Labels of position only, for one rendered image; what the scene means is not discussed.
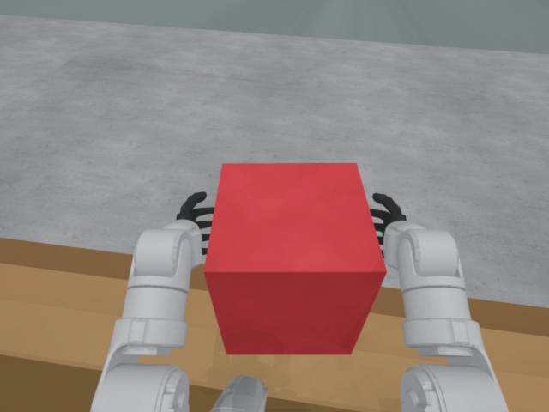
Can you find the robot right hand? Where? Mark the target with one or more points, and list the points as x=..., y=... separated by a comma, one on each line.
x=394, y=214

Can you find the carton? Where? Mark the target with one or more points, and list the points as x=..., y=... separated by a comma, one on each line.
x=293, y=263

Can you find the robot left hand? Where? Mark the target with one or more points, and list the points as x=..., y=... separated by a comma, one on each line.
x=188, y=213

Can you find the left robot upper arm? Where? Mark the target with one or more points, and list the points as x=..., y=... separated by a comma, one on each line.
x=144, y=388

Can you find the right robot upper arm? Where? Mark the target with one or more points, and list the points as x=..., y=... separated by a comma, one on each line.
x=449, y=388

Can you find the robot right forearm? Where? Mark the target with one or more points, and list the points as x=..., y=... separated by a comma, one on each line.
x=438, y=321

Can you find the robot left forearm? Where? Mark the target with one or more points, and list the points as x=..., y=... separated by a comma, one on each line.
x=153, y=317

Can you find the left robot thigh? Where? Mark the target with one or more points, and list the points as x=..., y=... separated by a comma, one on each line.
x=243, y=394

